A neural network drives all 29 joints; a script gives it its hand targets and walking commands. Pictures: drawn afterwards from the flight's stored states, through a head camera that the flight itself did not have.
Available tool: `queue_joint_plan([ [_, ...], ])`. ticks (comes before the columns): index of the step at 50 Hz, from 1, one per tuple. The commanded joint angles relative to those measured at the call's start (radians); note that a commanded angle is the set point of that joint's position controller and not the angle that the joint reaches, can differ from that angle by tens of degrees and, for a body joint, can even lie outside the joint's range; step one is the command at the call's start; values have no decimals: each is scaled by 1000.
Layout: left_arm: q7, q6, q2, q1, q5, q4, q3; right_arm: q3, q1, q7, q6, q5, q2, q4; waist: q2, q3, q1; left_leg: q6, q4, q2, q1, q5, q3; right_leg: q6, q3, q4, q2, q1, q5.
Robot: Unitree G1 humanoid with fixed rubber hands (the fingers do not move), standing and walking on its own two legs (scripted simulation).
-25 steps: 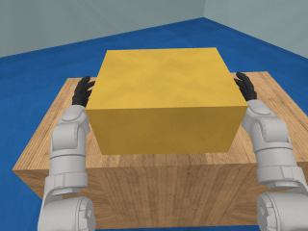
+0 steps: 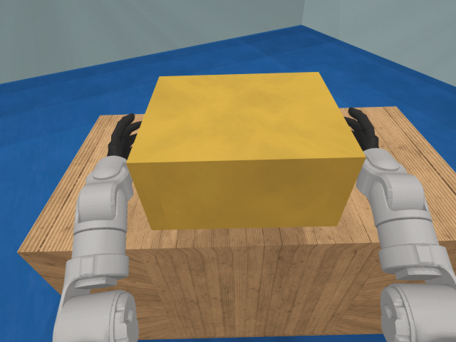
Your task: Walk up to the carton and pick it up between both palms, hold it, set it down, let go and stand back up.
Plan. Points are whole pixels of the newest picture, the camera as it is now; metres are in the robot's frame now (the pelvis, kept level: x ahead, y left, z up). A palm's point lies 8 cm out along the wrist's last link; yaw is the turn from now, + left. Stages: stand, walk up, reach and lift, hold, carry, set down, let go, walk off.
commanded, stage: hold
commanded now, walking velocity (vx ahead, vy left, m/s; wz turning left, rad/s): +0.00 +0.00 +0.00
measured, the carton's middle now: (241, 145) +0.41 +0.00 +0.16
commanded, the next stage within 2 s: none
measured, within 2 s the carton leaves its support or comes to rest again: neither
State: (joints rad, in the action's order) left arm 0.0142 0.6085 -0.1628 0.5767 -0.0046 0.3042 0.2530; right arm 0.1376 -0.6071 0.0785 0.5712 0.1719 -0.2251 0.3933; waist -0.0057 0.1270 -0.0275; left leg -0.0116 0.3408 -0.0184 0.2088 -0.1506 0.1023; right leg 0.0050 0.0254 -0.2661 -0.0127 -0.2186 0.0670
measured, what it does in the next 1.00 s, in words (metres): stands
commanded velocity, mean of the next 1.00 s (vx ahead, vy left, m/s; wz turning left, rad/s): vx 0.00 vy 0.00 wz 0.00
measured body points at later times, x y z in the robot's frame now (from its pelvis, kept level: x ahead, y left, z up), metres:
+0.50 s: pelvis +0.00 +0.00 +0.00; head -0.03 +0.00 +0.45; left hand +0.38 +0.20 +0.18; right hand +0.37 -0.21 +0.17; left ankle +0.02 +0.12 -0.75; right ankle +0.04 -0.12 -0.75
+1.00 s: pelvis +0.00 +0.00 +0.00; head -0.04 +0.00 +0.45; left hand +0.37 +0.20 +0.18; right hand +0.37 -0.21 +0.17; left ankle +0.02 +0.12 -0.75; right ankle +0.04 -0.12 -0.75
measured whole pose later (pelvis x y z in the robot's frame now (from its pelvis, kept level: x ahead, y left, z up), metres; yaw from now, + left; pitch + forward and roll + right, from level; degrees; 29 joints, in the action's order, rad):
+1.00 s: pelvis +0.00 +0.00 +0.00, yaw +0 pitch +0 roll +0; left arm 0.03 0.63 -0.15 0.57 -0.02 0.28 0.27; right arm 0.15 -0.59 0.08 0.59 0.16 -0.21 0.36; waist 0.00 0.12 -0.03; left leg -0.01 0.34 -0.02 0.20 -0.15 0.10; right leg 0.01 0.03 -0.27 -0.01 -0.21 0.07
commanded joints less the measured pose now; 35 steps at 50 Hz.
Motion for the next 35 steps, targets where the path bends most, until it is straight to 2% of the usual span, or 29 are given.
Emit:
queue_joint_plan([
  [1,136,-71,576,824,169,-374,-484,-429,-885,-174,-104,183,597,-454,-20,597,-16,-32,-54,-44,-1,198,-49,-20,-3,-43,-42,431,-233],
  [5,146,-52,554,796,147,-364,-458,-423,-853,-171,-91,178,574,-432,-7,535,-15,-28,-70,-43,8,173,-52,-19,-3,-38,-40,433,-219],
  [6,150,-49,557,784,145,-358,-453,-437,-878,-172,-97,181,584,-467,7,552,-1,-22,-68,-44,9,178,-53,-16,-4,-39,-41,446,-226],
  [11,142,-58,558,807,162,-412,-481,-445,-866,-174,-94,191,590,-485,-5,569,-8,-29,-59,-45,4,204,-51,-19,-1,-43,-43,438,-244],
  [13,138,-54,572,784,175,-429,-508,-451,-882,-172,-100,199,579,-543,-19,605,-12,-38,-43,-43,-18,244,-47,-21,-3,-48,-48,442,-277],
  [15,137,-49,564,771,174,-422,-499,-451,-874,-169,-93,199,573,-549,-8,596,-13,-34,-41,-45,-12,236,-48,-20,0,-47,-48,439,-280],
  [17,144,-40,541,760,150,-393,-462,-437,-847,-168,-80,185,565,-498,7,528,-9,-24,-61,-46,12,193,-53,-17,0,-40,-42,436,-250],
  [20,151,-34,537,759,142,-410,-456,-437,-832,-169,-78,181,568,-484,12,532,-9,-22,-68,-43,12,184,-55,-16,2,-40,-39,451,-247],
  [22,152,-31,541,760,151,-426,-470,-445,-845,-169,-81,190,570,-518,1,556,-9,-29,-60,-43,4,205,-55,-17,1,-43,-41,458,-263],
  [23,151,-32,540,776,149,-429,-472,-431,-836,-170,-77,185,562,-495,-10,535,-17,-34,-65,-41,4,192,-54,-20,0,-41,-42,440,-243],
  [27,155,-29,543,780,145,-389,-462,-425,-883,-174,-86,174,567,-510,-4,548,-5,-25,-66,-45,17,162,-60,-19,-3,-40,-40,436,-215],
  [28,153,-32,543,782,149,-400,-469,-420,-859,-175,-82,170,565,-493,-3,539,-14,-25,-70,-43,17,156,-61,-21,-1,-38,-42,430,-209],
  [31,152,-35,547,792,149,-397,-468,-421,-862,-178,-81,172,571,-475,-13,532,-11,-26,-71,-43,27,146,-59,-24,1,-37,-39,429,-195],
  [32,151,-37,550,797,151,-406,-472,-430,-874,-179,-86,179,578,-496,-13,557,-6,-25,-66,-44,20,160,-59,-21,-1,-41,-40,439,-209],
  [33,149,-38,550,791,156,-416,-480,-428,-866,-177,-87,178,574,-503,-16,567,-15,-28,-63,-43,12,168,-57,-20,1,-43,-39,440,-223],
  [35,147,-38,546,794,154,-404,-472,-424,-873,-176,-84,176,572,-496,-12,569,-15,-26,-66,-44,15,152,-59,-18,1,-39,-39,436,-208],
])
